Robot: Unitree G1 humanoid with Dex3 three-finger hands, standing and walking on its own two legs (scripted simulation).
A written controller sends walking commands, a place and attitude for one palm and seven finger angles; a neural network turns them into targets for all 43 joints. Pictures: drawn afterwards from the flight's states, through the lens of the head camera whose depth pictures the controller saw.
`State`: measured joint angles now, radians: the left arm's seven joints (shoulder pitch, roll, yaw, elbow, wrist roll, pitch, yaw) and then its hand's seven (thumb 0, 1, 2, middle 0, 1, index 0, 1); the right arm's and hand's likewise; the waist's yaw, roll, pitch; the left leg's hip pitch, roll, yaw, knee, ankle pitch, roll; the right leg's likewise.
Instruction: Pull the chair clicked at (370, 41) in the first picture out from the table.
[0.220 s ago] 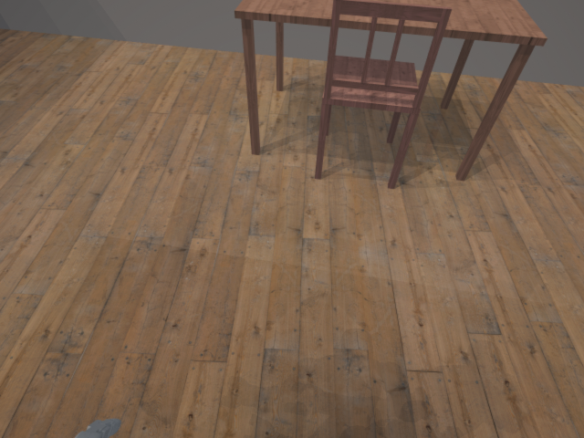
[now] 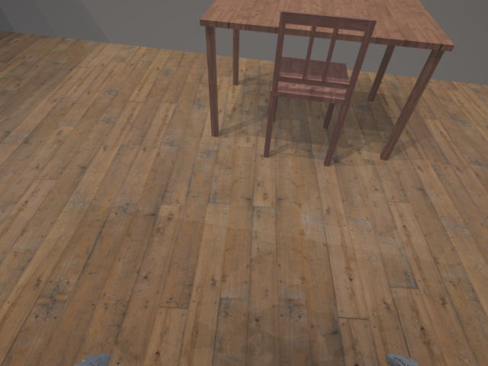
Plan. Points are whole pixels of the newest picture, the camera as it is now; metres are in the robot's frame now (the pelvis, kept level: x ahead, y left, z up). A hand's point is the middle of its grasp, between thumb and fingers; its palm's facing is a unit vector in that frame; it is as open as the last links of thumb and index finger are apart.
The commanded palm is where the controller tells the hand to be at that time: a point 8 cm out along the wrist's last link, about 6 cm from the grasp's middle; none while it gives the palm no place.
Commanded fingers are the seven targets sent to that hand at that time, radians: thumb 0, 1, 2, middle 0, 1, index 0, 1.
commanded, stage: stand and wait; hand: left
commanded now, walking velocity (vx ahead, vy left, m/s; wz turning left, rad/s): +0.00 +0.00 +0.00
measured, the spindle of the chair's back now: (308, 53) +1.44 -0.22 -0.10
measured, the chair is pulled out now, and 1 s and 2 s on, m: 0.00 0.00 0.00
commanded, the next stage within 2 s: look at it before walking up in 0.62 s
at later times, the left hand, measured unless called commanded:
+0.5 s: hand out of the picture +0.05 +0.25 -0.15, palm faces -0.03 -0.94 -0.33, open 7.4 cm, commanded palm none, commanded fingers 0.00 0.90 0.90 -0.20 -0.30 -0.20 -0.30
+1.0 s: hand out of the picture +0.06 +0.23 -0.15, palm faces -0.04 -0.95 -0.32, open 7.4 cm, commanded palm none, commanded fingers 0.00 0.90 0.90 -0.20 -0.30 -0.20 -0.30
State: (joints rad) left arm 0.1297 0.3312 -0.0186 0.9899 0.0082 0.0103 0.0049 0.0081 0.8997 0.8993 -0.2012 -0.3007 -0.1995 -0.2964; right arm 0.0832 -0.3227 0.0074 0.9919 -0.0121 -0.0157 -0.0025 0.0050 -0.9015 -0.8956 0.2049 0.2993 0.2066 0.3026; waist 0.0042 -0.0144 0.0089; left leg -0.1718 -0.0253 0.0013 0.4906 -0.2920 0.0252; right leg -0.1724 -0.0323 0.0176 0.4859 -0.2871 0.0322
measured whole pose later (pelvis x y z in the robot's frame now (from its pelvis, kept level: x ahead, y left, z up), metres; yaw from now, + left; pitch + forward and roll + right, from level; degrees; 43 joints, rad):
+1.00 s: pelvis -0.02 -0.01 +0.01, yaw +0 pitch -2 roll +0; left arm 0.14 0.34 -0.01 1.08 0.01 0.00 0.00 0.01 0.90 0.90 -0.20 -0.30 -0.20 -0.30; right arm 0.11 -0.34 0.00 1.11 0.00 -0.01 0.00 0.00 -0.90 -0.90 0.20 0.30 0.21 0.30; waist 0.00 -0.01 0.03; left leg -0.15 -0.01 0.00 0.39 -0.21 0.00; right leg -0.15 -0.02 0.02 0.39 -0.21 0.02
